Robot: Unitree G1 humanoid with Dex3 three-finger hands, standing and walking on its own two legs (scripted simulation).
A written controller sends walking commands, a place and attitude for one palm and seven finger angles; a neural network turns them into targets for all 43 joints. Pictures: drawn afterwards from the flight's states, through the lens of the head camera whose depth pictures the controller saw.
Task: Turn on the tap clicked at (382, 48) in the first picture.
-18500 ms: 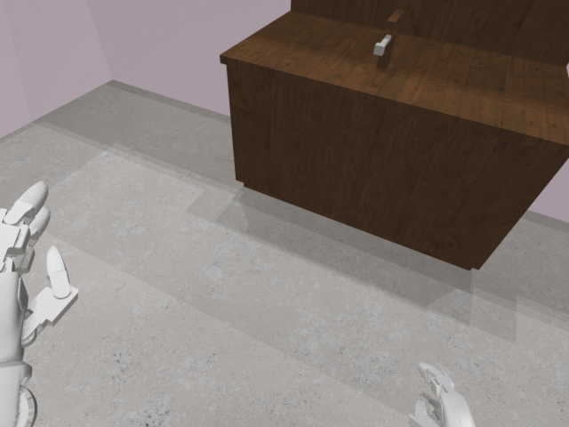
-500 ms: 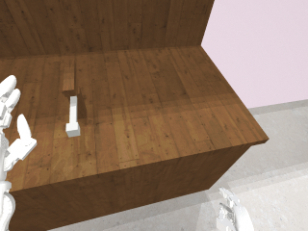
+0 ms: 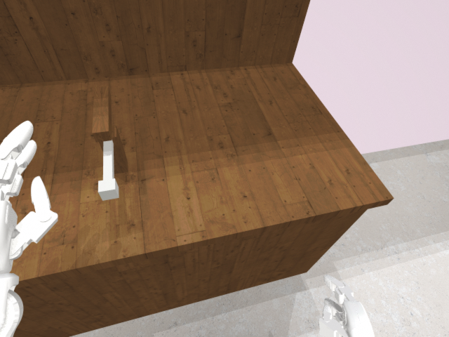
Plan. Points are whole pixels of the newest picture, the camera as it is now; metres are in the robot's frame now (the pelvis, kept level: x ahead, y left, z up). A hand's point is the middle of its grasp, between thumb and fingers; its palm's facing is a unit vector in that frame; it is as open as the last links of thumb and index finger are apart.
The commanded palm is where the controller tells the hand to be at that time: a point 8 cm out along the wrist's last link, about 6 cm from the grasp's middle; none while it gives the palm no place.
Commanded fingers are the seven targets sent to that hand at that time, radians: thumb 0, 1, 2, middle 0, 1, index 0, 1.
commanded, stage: look again from close up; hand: left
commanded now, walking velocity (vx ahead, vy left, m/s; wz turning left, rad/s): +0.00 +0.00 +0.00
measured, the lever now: (108, 189) +0.33 +0.25 +0.05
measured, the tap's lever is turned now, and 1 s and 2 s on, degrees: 0 0 0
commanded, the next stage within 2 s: shuffle to correct the standing spot in 0.20 s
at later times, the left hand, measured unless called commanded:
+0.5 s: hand (74, 217) +0.22 +0.22 +0.16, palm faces +0.37 -0.86 -0.34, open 7.4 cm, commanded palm +0.16 +0.25 +0.17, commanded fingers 0.00 0.90 0.90 -0.20 -0.30 -0.20 -0.30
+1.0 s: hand (133, 223) +0.22 +0.15 +0.16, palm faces +0.30 -0.87 -0.39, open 7.4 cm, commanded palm +0.16 +0.19 +0.17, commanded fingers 0.00 0.90 0.90 -0.20 -0.30 -0.20 -0.30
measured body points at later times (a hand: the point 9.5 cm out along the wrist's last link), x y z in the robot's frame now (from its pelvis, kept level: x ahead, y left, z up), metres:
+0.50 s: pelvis +0.00 -0.03 +0.00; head +0.02 -0.01 +0.45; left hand +0.20 +0.27 +0.18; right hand +0.18 -0.25 -0.07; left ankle +0.00 +0.06 -0.74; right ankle +0.04 -0.14 -0.74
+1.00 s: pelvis +0.00 -0.08 +0.00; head +0.03 -0.08 +0.44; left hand +0.20 +0.19 +0.18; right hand +0.17 -0.33 -0.08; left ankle +0.00 +0.06 -0.74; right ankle +0.04 -0.14 -0.74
